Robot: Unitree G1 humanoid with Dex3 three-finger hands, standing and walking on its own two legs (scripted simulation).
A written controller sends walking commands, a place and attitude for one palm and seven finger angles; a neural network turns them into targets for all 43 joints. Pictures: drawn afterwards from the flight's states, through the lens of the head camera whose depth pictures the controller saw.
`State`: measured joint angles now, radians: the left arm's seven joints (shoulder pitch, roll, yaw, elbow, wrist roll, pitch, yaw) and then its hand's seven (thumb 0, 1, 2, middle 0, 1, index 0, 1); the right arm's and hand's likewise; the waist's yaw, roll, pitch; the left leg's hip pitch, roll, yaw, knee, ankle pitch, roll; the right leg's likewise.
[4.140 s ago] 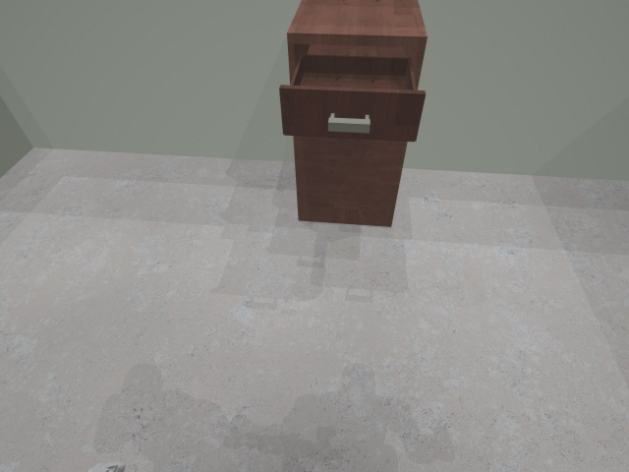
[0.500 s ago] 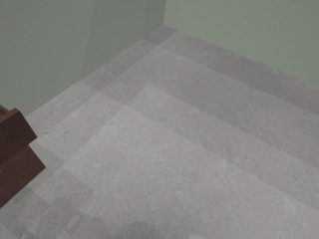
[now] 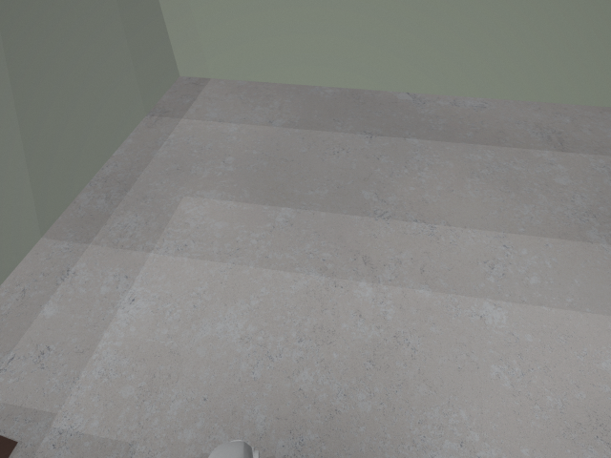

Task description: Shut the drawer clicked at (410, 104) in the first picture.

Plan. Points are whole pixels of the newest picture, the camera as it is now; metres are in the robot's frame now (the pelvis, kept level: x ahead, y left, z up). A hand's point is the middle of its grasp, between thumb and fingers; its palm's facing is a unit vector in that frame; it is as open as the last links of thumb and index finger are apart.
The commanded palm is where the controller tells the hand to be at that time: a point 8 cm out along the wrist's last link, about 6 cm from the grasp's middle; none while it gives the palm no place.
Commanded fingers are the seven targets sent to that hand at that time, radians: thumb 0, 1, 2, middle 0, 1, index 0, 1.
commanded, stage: walk to a spot facing it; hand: left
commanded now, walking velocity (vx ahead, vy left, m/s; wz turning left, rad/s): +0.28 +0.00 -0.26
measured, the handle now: out of the picture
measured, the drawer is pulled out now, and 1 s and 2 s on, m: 0.30 0.30 0.30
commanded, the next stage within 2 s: turn to face it in 0.54 s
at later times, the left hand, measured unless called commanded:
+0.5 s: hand (159, 423) +0.21 +0.25 -0.18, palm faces -0.15 -0.97 -0.17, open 7.4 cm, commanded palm none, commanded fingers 0.00 0.90 0.90 -0.20 -0.30 -0.20 -0.30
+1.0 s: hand (245, 346) +0.34 +0.13 -0.16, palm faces -0.30 -0.94 -0.16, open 7.4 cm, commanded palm none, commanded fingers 0.00 0.90 0.90 -0.20 -0.30 -0.20 -0.30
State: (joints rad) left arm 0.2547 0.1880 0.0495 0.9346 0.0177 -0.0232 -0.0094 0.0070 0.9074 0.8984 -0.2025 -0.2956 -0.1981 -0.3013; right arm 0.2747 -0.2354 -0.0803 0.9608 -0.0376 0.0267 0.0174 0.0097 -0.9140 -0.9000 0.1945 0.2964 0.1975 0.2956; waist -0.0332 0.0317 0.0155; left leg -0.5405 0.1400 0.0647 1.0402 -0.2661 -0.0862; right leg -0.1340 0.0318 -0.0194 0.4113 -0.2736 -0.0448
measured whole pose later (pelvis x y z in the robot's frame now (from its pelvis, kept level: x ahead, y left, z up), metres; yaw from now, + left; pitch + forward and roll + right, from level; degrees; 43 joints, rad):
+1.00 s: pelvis +0.17 +0.02 -0.01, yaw -15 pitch -2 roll +0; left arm 0.09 0.11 0.02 0.97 0.03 0.00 0.03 0.01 0.91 0.90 -0.20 -0.30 -0.20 -0.30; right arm 0.32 -0.13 -0.05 1.07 -0.01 0.06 0.00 0.01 -0.91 -0.90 0.19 0.30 0.20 0.30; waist -0.06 0.01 0.04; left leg -0.39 0.09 0.09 0.96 -0.49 -0.06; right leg -0.23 -0.09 -0.21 0.54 -0.28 -0.02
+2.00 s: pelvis +0.11 +0.02 -0.01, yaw +20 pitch +0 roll +2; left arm 0.28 0.19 0.04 0.90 0.03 0.01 0.02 0.01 0.90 0.90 -0.21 -0.30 -0.20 -0.30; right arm 0.12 -0.25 -0.08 0.93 -0.02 0.09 0.03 0.01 -0.91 -0.90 0.19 0.30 0.20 0.30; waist 0.03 -0.02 0.09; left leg -0.38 0.04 0.06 0.82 -0.43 -0.07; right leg -0.20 -0.16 -0.23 0.55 -0.33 0.02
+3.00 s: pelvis +0.09 +0.00 -0.01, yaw +57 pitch -1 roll +1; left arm 0.30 0.24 0.06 0.92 0.03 0.03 0.02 0.01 0.90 0.90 -0.21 -0.30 -0.20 -0.30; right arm 0.12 -0.26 -0.07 0.92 -0.01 0.06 0.03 0.01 -0.91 -0.90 0.19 0.30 0.20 0.30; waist 0.03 -0.03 0.08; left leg -0.28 0.02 0.09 0.63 -0.34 -0.04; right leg -0.24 -0.18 -0.29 0.62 -0.34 0.02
